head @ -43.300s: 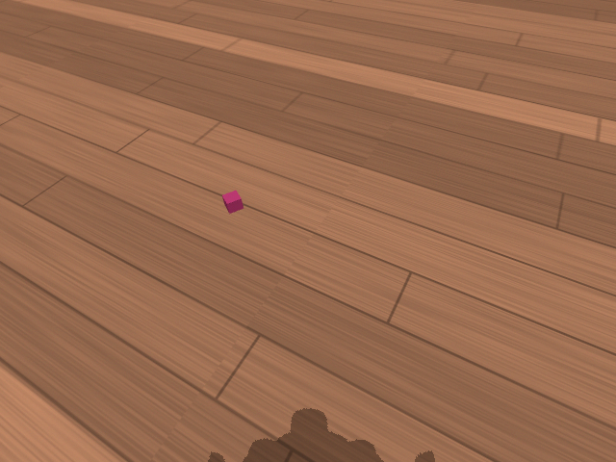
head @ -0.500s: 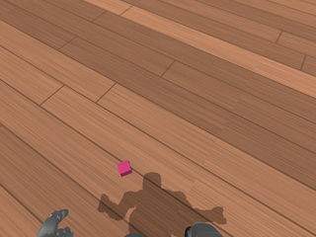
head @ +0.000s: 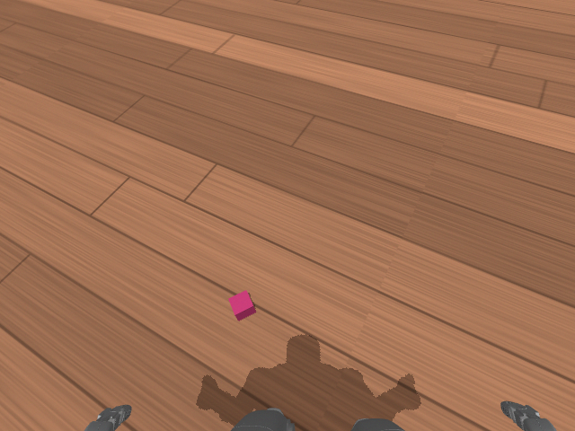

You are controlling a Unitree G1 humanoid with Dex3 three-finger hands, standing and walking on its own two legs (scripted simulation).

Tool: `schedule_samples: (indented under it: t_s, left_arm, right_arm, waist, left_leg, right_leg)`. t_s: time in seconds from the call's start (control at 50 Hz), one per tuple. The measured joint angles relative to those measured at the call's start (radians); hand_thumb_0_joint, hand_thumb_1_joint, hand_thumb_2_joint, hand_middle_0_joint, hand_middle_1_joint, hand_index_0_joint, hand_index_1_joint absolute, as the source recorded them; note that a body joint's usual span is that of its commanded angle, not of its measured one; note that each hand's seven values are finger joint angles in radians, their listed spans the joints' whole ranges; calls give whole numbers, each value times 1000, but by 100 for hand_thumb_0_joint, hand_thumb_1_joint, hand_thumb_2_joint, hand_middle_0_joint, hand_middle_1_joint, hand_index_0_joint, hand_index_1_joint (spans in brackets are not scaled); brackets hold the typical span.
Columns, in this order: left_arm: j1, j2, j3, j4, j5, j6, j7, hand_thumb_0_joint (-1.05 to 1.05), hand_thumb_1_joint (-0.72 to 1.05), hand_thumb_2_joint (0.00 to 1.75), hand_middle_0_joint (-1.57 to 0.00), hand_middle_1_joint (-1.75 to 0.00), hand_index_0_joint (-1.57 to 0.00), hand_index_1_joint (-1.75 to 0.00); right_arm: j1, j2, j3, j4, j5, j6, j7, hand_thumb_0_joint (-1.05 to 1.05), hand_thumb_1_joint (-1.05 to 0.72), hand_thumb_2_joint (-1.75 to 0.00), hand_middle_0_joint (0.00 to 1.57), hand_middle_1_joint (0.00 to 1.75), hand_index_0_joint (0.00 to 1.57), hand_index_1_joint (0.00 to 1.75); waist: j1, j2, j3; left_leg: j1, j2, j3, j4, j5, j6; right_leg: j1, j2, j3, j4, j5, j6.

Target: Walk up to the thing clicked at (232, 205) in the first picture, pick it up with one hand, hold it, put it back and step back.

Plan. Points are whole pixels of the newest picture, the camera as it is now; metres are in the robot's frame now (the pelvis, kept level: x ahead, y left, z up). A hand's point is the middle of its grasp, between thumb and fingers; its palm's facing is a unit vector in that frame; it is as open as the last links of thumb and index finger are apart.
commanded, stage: step back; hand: left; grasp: from above
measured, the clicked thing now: (242, 305) +0.55 +0.25 -0.73
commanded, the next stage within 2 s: none
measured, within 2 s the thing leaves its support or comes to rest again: neither
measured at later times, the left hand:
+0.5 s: hand out of the picture -0.04 +0.28 -0.14, palm faces +0.05 -0.94 -0.34, open 7.4 cm
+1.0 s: hand out of the picture -0.18 +0.22 -0.12, palm faces +0.00 -0.90 -0.44, open 7.4 cm
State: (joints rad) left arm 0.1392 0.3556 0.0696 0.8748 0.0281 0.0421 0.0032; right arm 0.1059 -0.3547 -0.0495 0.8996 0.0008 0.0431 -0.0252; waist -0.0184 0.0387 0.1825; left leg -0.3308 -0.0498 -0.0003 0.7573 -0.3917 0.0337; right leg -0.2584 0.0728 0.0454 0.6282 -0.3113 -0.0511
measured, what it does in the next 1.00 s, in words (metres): walks backwards: left foot, then right foot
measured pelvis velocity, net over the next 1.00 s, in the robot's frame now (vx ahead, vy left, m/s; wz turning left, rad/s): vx -0.29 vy -0.05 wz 0.01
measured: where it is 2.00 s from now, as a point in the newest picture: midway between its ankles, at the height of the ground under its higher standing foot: outside the picture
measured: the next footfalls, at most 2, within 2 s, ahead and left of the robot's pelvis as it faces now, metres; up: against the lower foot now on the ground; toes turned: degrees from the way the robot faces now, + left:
left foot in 0.30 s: -0.08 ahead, +0.13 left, +0.00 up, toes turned +1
right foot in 0.74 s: -0.21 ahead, -0.15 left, +0.00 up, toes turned +1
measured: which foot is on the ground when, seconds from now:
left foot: up 0.00-0.28, down 0.30-0.76, up 0.78-1.00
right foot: down 0.00-0.34, up 0.36-0.72, down 0.74-1.00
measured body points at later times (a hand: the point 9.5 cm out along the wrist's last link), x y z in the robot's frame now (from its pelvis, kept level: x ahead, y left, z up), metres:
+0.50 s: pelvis -0.13 +0.02 +0.01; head -0.09 +0.05 +0.46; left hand -0.04 +0.33 -0.12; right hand -0.04 -0.29 -0.09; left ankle -0.12 +0.13 -0.72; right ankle -0.13 -0.14 -0.63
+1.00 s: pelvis -0.29 -0.05 +0.01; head -0.24 -0.07 +0.45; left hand -0.18 +0.27 -0.09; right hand -0.21 -0.37 -0.13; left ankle -0.34 +0.09 -0.66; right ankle -0.25 -0.15 -0.72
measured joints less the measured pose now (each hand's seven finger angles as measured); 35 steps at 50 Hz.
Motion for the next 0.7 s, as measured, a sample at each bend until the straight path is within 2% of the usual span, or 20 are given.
schedule_samples:
  t_s: [0.04,0.08,0.14,0.2,0.26,0.3,0.34,0.36,0.38,0.42,0.46,0.52,0.62,0.66,0.7]
  left_arm:
    - [3,8,4,-18,-1,-2,2,1,90,90,-20,-30,-20,-30]
    - [-2,5,7,-34,-3,0,7,1,90,90,-20,-30,-20,-30]
    - [-18,-8,4,-63,2,0,11,1,90,90,-20,-30,-20,-30]
    - [-32,-17,-3,-95,7,-2,11,1,90,90,-20,-30,-20,-30]
    - [-44,-14,-7,-120,8,4,9,1,90,90,-20,-30,-20,-30]
    - [-49,-3,-10,-130,3,13,5,1,90,90,-20,-30,-20,-30]
    - [-53,22,-4,-123,-3,25,1,1,90,90,-20,-30,-20,-30]
    - [-45,27,1,-112,-5,31,1,1,90,90,-20,-30,-20,-30]
    - [-34,25,6,-98,-2,37,3,1,90,90,-20,-30,-20,-30]
    - [-17,22,10,-72,4,47,4,1,90,90,-20,-30,-20,-30]
    - [3,29,18,-65,-4,46,2,1,90,90,-20,-30,-20,-30]
    - [35,47,31,-66,-9,36,-1,1,90,90,-20,-30,-20,-30]
    - [67,72,42,-50,-5,37,4,1,90,90,-20,-30,-20,-30]
    - [70,74,40,-40,-5,39,2,1,91,90,-20,-30,-20,-30]
    - [70,69,36,-32,-4,34,-3,1,91,90,-20,-30,-20,-30]
  right_arm:
    - [1,5,5,3,-2,6,3,0,-90,-90,21,30,20,30]
    - [12,-3,8,-2,-1,3,7,0,-90,-90,21,30,20,30]
    - [30,-31,9,-11,0,-4,4,0,-90,-90,21,30,20,30]
    - [39,-57,5,-17,0,-5,-5,0,-90,-90,21,30,20,30]
    - [47,-62,0,-19,-5,-8,-9,0,-90,-90,21,30,20,30]
    - [54,-57,-3,-16,-12,-14,-7,0,-90,-90,21,30,20,30]
    - [47,-24,-5,-4,-25,-16,-3,0,-91,-90,21,30,20,30]
    - [53,-12,0,-4,-33,-16,3,0,-91,-90,21,30,20,30]
    - [62,-6,5,-7,-36,-16,11,0,-91,-90,21,30,20,30]
    - [82,0,10,-7,-41,-19,16,0,-90,-90,21,30,20,30]
    - [93,8,15,-3,-47,-18,13,0,-90,-90,21,30,20,30]
    - [83,13,15,-13,-43,-22,9,0,-90,-90,21,30,20,30]
    - [32,8,11,-66,-31,-38,2,0,-90,-90,21,30,20,30]
    - [12,1,10,-89,-32,-40,3,0,-90,-90,21,30,20,30]
    - [-5,-13,9,-106,-33,-35,4,0,-90,-90,21,30,20,30]
  waist:
    - [19,-34,-2]
    - [26,-51,-9]
    - [34,-51,-14]
    - [27,-37,-5]
    - [14,-38,6]
    - [6,-48,9]
    - [17,-113,27]
    - [24,-129,20]
    - [17,-123,7]
    - [-6,-93,-14]
    - [2,-88,-35]
    - [26,-96,-45]
    - [43,-101,-15]
    - [45,-97,-2]
    - [47,-84,5]
  left_leg:
    - [-38,-47,-47,174,-112,-21]
    - [-64,-75,-92,298,-135,-32]
    - [-61,-77,-131,359,-132,-45]
    - [-12,-42,-126,266,-145,-57]
    - [58,3,-85,63,-130,-57]
    - [116,23,-57,-110,-30,-49]
    - [137,-8,-21,-151,36,-26]
    - [135,-9,-8,-149,38,-19]
    - [126,3,-12,-142,40,-14]
    - [112,36,-44,-150,58,-10]
    - [108,56,-46,-192,95,-15]
    - [86,69,-28,-226,137,-21]
    - [26,87,5,-199,168,-27]
    - [-2,97,19,-178,177,-34]
    - [-35,110,29,-147,182,-47]
  right_leg:
    - [-11,-21,16,-9,19,-7]
    - [-22,-39,18,-44,53,-5]
    - [-52,-50,13,-83,100,2]
    - [-82,-52,-3,-94,133,11]
    - [-113,-59,-28,-76,150,22]
    - [-141,-64,-42,-39,148,33]
    - [-159,-89,-7,2,145,40]
    - [-173,-73,23,38,64,38]
    - [-194,-39,45,113,-50,41]
    - [-227,29,71,317,-163,43]
    - [-243,67,108,475,-166,38]
    - [-225,72,144,580,-146,52]
    - [-123,16,138,452,-180,91]
    - [-82,-13,107,347,-192,93]
    - [-32,-42,66,207,-177,82]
